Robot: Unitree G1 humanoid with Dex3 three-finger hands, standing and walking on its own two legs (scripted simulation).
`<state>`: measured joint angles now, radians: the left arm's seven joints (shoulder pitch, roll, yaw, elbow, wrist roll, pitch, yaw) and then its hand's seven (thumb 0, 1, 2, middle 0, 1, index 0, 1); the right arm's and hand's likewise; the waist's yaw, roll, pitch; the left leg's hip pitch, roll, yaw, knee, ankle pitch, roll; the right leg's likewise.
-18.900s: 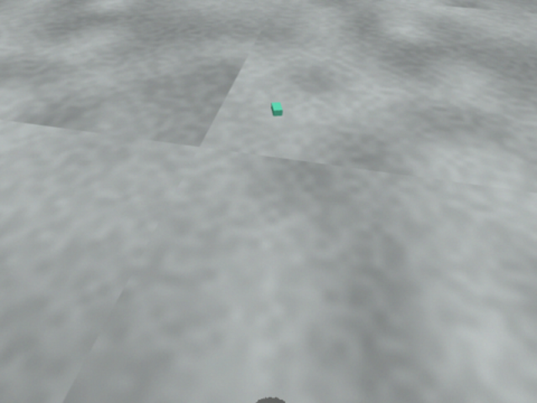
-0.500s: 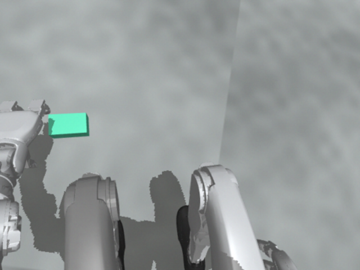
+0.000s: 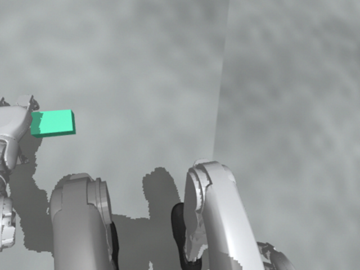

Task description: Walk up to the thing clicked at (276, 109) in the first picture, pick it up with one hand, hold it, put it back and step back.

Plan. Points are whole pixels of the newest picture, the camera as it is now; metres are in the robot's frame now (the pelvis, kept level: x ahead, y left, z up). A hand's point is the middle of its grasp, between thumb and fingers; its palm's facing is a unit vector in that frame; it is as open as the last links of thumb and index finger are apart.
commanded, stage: rise first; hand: left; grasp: from above
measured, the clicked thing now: (53, 123) +0.48 +0.27 -0.31
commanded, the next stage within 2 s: approach in 1.80 s
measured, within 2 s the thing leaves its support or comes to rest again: neither
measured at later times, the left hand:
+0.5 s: hand (23, 133) +0.43 +0.30 -0.20, palm faces -0.47 -0.08 -0.88, open 13.3 cm
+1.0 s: hand (22, 127) +0.44 +0.31 -0.20, palm faces -0.46 -0.08 -0.88, open 13.4 cm
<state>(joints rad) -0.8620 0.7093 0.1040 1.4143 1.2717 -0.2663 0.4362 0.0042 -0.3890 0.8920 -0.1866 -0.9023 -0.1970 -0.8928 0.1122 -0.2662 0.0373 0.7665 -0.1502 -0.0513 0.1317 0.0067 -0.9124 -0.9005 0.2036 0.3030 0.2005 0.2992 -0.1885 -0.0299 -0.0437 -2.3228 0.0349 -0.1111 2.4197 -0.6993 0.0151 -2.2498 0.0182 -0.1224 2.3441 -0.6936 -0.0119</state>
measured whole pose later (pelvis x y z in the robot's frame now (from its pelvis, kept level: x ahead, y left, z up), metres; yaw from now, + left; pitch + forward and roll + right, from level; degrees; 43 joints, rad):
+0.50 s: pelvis +0.00 +0.00 -0.01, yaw -1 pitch +33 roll -8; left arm -0.90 0.74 0.11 1.46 1.28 -0.26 0.45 0.00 -0.38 0.89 -0.21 -0.88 -0.21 -0.88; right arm 0.11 -0.27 0.07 0.75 -0.16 -0.07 0.14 0.01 -0.91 -0.90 0.20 0.30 0.20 0.30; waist -0.22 -0.03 -0.02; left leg -2.35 0.03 -0.13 2.45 -0.70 0.02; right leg -2.27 0.02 -0.13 2.36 -0.69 -0.01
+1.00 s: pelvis +0.00 +0.00 -0.01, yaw -2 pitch +33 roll -9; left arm -0.94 0.80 0.11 1.49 1.29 -0.26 0.44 0.00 -0.39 0.90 -0.21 -0.88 -0.21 -0.88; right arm 0.13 -0.28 0.10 0.74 -0.17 -0.07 0.15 0.01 -0.91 -0.90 0.20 0.30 0.20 0.30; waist -0.25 -0.04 -0.01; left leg -2.36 0.03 -0.14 2.47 -0.70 0.02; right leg -2.27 0.02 -0.15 2.37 -0.69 0.00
